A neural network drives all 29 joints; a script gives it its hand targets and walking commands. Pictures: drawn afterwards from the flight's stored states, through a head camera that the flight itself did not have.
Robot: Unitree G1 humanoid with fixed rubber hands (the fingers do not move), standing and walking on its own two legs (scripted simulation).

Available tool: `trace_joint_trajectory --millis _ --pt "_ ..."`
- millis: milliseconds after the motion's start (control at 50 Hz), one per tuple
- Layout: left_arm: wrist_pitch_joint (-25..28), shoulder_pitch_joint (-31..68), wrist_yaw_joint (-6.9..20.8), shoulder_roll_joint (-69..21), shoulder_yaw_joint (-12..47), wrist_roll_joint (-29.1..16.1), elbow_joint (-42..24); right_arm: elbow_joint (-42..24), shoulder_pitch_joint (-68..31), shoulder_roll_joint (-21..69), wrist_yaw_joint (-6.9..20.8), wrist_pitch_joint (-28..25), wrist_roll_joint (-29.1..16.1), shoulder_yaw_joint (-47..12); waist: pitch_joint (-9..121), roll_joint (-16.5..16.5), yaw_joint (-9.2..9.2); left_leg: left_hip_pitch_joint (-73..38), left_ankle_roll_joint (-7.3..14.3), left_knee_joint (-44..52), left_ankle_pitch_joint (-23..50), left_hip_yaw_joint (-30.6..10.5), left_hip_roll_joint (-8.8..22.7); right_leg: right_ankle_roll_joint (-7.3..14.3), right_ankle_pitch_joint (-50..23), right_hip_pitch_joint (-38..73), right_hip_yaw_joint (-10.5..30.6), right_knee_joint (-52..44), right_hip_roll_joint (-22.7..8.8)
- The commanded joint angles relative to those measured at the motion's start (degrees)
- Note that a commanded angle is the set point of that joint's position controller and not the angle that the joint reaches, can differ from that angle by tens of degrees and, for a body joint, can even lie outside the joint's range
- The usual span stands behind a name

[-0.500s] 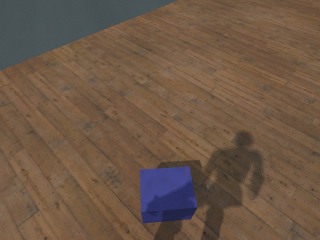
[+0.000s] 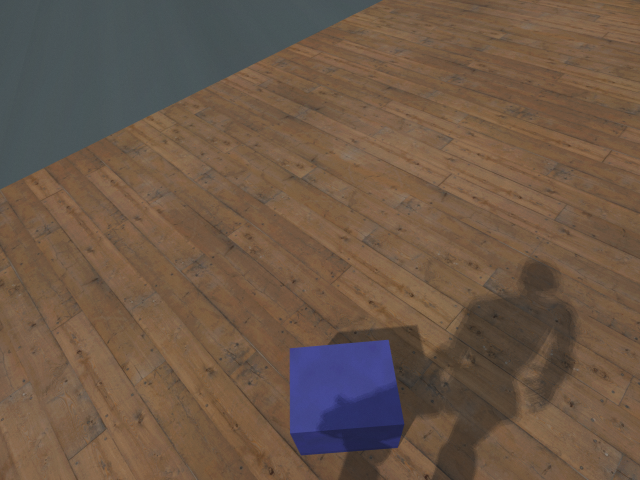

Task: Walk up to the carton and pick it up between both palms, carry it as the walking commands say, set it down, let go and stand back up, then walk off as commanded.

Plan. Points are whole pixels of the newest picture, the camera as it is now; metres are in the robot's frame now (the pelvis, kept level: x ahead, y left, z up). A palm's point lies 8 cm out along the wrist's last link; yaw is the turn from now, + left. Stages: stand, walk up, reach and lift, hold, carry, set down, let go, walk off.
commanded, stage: walk up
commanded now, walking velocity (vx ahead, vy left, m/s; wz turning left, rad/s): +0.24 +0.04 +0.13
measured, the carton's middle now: (344, 398) +0.46 +0.01 -0.67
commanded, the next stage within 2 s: stand in 1.34 s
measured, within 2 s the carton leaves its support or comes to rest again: neither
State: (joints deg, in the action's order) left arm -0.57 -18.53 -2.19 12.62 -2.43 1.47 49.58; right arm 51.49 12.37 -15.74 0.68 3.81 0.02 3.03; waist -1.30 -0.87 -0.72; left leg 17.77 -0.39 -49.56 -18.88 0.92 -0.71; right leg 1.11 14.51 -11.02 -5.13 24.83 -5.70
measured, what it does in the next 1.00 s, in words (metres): steps on the spot: left foot, then right foot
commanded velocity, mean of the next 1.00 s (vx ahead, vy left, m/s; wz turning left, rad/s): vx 0.11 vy -0.01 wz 0.08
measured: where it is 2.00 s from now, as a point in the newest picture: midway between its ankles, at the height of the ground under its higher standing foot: outside the picture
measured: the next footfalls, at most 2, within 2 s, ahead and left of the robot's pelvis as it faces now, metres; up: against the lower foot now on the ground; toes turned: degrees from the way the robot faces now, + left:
left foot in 0.14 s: +0.06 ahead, +0.16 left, +0.00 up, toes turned +3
right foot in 0.62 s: +0.08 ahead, -0.13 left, +0.00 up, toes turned +0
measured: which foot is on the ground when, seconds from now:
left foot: up 0.00-0.12, down 0.14-0.62, up 0.64-1.00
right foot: down 0.00-0.14, up 0.16-0.60, down 0.62-1.00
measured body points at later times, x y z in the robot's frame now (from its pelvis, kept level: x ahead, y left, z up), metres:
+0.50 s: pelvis +0.02 +0.02 -0.01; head +0.04 +0.03 +0.44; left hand +0.08 +0.29 -0.15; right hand +0.08 -0.24 -0.14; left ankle +0.02 +0.15 -0.75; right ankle -0.01 -0.09 -0.71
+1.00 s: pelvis +0.08 -0.05 +0.00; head +0.09 -0.08 +0.45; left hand +0.09 +0.21 -0.13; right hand +0.14 -0.31 -0.16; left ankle +0.03 +0.09 -0.70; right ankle +0.04 -0.13 -0.75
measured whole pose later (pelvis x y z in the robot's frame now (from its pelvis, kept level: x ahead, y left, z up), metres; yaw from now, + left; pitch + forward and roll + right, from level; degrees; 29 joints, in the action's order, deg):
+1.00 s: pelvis +0.08 -0.05 +0.00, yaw +5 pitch -1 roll +3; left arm 0.4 -19.0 -1.4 12.7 -0.8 1.0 50.1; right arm 52.5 15.6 -14.2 -0.4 3.0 0.0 3.0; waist -2.1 0.0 -0.8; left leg 17.8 -1.7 -44.9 -20.9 -0.9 -1.5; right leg 2.7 16.9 -6.7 -7.4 24.1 -2.5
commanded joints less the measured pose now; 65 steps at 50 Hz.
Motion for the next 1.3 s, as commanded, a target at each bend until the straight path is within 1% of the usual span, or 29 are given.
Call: trace_joint_trajectory --millis 0,80,100,120,160,220,340,360,400,420,460,500,540,580,600,620,660,700,740,760,800,840,860,980,1040,1080,1120,1160,1280 --pt "1.4 -2.93 0.67 10.26 -2.73 1.58 0.19 -2.79 -3.68 0.32 1.18 -2.86 1.91 -0.46 -2.69 16.05 4.5 7.25 -2.15 13.91 -3.78 -0.96 2.56 5.85 7.49 4.63 11.7 -13.3 -11.85" --pt "1.64 -2.65 1.22 9.0 -2.1 0.35 0.65 1.28 7.01 -1.13 -0.42 -5.05 1.35 0.14 7.27 8.06 0.42 -13.74 -0.86 32.54 8.37 2.98 0.28 2.04 -9.08 3.49 3.76 2.81 -7.3" --pt "1.62 -3.78 1.35 6.25 -1.27 0.47 0.23 2.91 11.18 -4.69 -0.77 -5.47 1.92 1.34 9.72 -0.8 -0.86 -20.38 1.08 34.46 8.65 -5.52 8.21 0.03 -1.42 -3.73 0.26 10.87 -4.08" --pt "1.11 -4.06 1.53 1.01 -0.04 0.48 -0.62 2.91 11.99 -9.64 -1.44 -5.83 2.54 1.75 7.62 -14.08 -1.4 -22.49 6.08 38.96 19.52 -24.68 21.98 -2.83 16.72 -15.92 -1.94 20.7 3.9" --pt "-1.3 0.11 0.66 3.13 -0.43 -1.05 -1.67 0.36 2.99 -7.18 -1.76 -5.75 1.36 -0.12 0.83 -6.76 1.63 -9.29 9.69 32.49 49.52 -19.41 20.84 -3.52 17.74 -10.18 3.98 22.54 1.07" --pt "-1.38 -0.77 1.48 4.35 0.18 -1.49 -0.23 -0.24 0.78 -3.55 -2.25 -4.9 2.22 -0.13 1.19 -7.47 2.17 -13.36 8.34 31.05 41.11 -9.29 14.06 -1.95 12.4 -9.9 3.58 19.56 2.2" --pt "-1.45 1.93 1.01 1.98 0.69 -1.71 -0.26 0.67 3.75 -3.45 -2.62 -4.24 1.53 0.09 3.85 -7.97 0.48 -13.97 9.46 28.91 39.15 -9.45 12.88 -2.11 9.98 -7.07 2.55 10.8 4.63" --pt "-1.11 1.66 1.18 1.64 0.9 -2.11 0.57 0.41 4.5 -4.13 -2.55 -3.86 0.58 0.77 6.52 -6.07 0.65 -13.12 8.44 29.9 25.98 -11.92 14.68 -2.57 10.65 -4.13 0.22 6.88 4.21" --pt "-2.42 8.16 2.46 7.36 -1.67 0.48 -2.77 1.44 14.76 -11.55 -3.26 -3.08 1.2 3.5 3.09 -3.78 -6.78 -18.71 12.68 39.12 -19.43 -32.14 25.75 -3.71 14.11 -20.31 3.64 22.44 2.48" --pt "-2.59 10.17 2.88 7.2 -1.67 1.0 -3.73 1.44 12.28 -11.86 -3.49 -2.95 1.22 3.42 -1.62 -2.9 -6.2 -15.25 13.31 40.84 -21.45 -34.3 27.38 -4.1 11.87 -24.31 5.7 24.83 0.66" --pt "-1.33 6.48 3.11 4.79 -1.02 0.35 -1.98 1.57 9.06 -8.79 -3.44 -3.85 1.83 2.88 -1.28 -3.49 -3.36 -12.19 11.36 41.34 -13.48 -26.77 24.95 -3.1 10.88 -21.42 6.03 22.51 0.15" --pt "0.2 0.78 3.53 2.08 -0.02 -0.68 -0.23 -0.46 0.36 -7.2 -2.53 -3.98 2.14 2.23 -0.2 -12.86 2.48 -3.68 6.41 39.09 -9.54 -14.41 15.77 -1.54 10.96 -6.55 3.84 9.71 1.38" --pt "0.45 -0.58 2.55 2.63 0.48 -1.06 2.33 -0.3 3.22 -7.51 -1.67 -3.98 1.71 1.88 2.31 -7.92 0.5 -2.81 5.16 34.95 -3.26 -10.4 12.44 -3.32 0.48 1.98 -3.56 -2.06 7.37" --pt "1.95 -5.41 2.58 5.75 -0.25 -0.64 2.58 0.17 7.06 -3.26 -1.11 -3.94 0.92 0.63 5.49 -8.44 3.23 7.49 2.1 22.36 -7.99 -3.21 4.06 -3.61 0.94 16.2 5.02 -6.24 -0.46" --pt "2.22 -12.16 2.33 11.13 -1.67 -0.19 5.23 -0.96 4.9 1.96 -1.29 -4.46 1.16 -0.84 5.65 9.03 6.29 15.96 0.13 10.17 -13.1 1.89 -0.35 0.02 12.2 18.88 19.16 -13.79 -11.37" --pt "2.36 -9.49 1.48 13.2 -1.57 0.19 3.87 -1.62 2.63 1.02 -1.51 -4.22 2.26 -1.12 -0.38 8.52 4.82 18.48 -0.72 4.64 -12.93 0.28 0.4 3.01 12.57 11.55 28.24 -19.05 -18.58" --pt "2.08 -1.69 1.66 9.68 -0.48 0.14 2.06 -0.95 1.25 -2.24 -0.37 -3.08 2.12 0.09 -6.08 6.67 2.22 11.47 -0.68 3.12 -4.25 -5.43 4.18 2.61 17.12 0.04 20.76 -19.84 -12.47" --pt "2.57 1.04 1.14 6.76 0.88 -0.41 0.85 1.83 5.44 -1.49 0.01 -2.66 1.35 -0.01 -7.44 4.87 -0.32 9.56 -0.83 3.45 0.39 -4.07 1.89 -0.04 0.7 1.53 12.73 -17.45 -7.7" --pt "2.68 -4.16 0.08 9.65 -0.85 -0.53 0.55 2.52 7.11 -2.48 0.15 -1.82 1.89 0.45 -4.95 3.99 1.28 11.54 -1.83 -2.31 2.41 -3.14 0.84 -2.82 -25.9 7.59 10.49 -9.82 -11.68" --pt "2.98 -3.67 0.08 7.69 0.35 -0.97 0.81 2.65 8.16 0.24 -0.51 -1.86 1.32 -0.22 -1.15 6.4 -0.51 8.4 -1.67 -0.25 0.78 -2.7 0.43 -1.2 -48.21 10.96 7.33 -5.52 -9.74" --pt "2.14 -7.87 -0.64 10.24 -1.56 -1.02 1.38 0.11 5.45 -2.89 -0.44 -1.04 1.53 0.54 1.01 6.91 1.36 12.38 -1.66 -7.39 -0.81 -2.07 0.53 1.13 -58.57 14.82 7.57 -0.26 -13.84" --pt "1.75 -1.56 -0.21 5.64 0.15 -1.35 -0.22 -0.08 3.68 -0.23 -0.92 -1.1 0.48 -0.19 -0.17 9.83 -0.85 7.74 -1.67 2.56 0.09 -1.41 -0.78 2.43 -52.47 12.17 3.09 -2.55 -8.0" --pt "1.04 -6.56 -0.68 9.95 -1.86 -1.01 0.47 -0.11 3.56 -2.68 -0.5 -0.53 1.24 0.1 0.27 6.64 2.19 12.58 -2.03 -2.12 -1.07 -0.93 -0.67 2.64 -53.32 16.32 7.07 0.36 -12.02" --pt "0.19 -4.06 -0.22 7.44 -0.58 -0.31 1.05 -2.08 0.35 0.28 -1.69 -1.55 0.72 -0.6 -0.72 11.17 2.84 1.84 -0.27 13.9 -1.08 -0.33 0.62 5.9 -46.89 8.14 4.64 0.58 -9.34" --pt "-0.15 -3.47 0.12 6.61 -0.31 -0.7 1.72 -0.42 5.12 0.09 -2.12 -2.82 1.3 -0.34 0.82 5.75 1.15 -9.41 0.72 28.61 17.37 0.71 1.42 2.29 -31.02 2.28 3.81 2.05 -4.92" --pt "-0.09 -5.19 0.52 2.48 0.44 -0.9 1.29 1.54 8.62 -3.34 -2.77 -3.3 1.37 0.46 5.1 -3.85 1.15 -17.4 2.99 28.47 31.7 -9.89 11.33 0.26 -5.24 -3.35 0.95 2.85 0.85" --pt "-1.1 -4.97 0.49 0.47 1.08 -1.17 1.03 0.19 4.2 -2.17 -2.74 -3.4 0.8 -0.62 1.67 -9.02 2.13 -8.41 5.14 32.83 19.0 -14.86 15.15 -0.08 10.36 -2.71 2.97 0.58 1.67" --pt "-0.79 -4.44 1.03 2.4 0.94 -1.03 2.3 0.13 0.85 -1.51 -2.64 -3.05 1.32 -1.07 -2.27 -7.7 2.27 -4.73 4.08 33.76 6.71 -11.77 10.66 0.22 2.35 0.52 2.15 -3.27 1.66" --pt "0.43 -3.35 0.84 1.21 1.44 -0.69 3.24 1.3 3.65 -0.33 -2.63 -4.09 0.71 -0.74 1.37 -2.84 1.31 -7.51 3.08 32.19 12.74 -10.11 8.86 -0.2 -2.9 1.4 3.49 -5.43 -0.32"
